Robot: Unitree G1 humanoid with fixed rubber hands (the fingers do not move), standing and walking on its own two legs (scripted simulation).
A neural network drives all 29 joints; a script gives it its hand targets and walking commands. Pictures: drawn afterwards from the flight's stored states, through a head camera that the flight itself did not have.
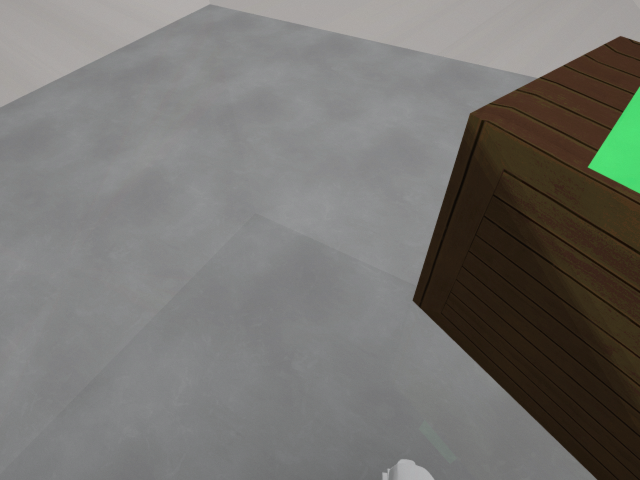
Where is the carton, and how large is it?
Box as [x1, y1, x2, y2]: [588, 87, 639, 192]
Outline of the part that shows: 639,87 588,166 638,192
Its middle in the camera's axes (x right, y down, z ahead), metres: +0.62 -0.20 +0.58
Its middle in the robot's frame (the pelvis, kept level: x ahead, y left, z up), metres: +0.62 -0.61 +0.13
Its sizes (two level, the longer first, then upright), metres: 0.210 0.200 0.250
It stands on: a pedestal, 0.76 m high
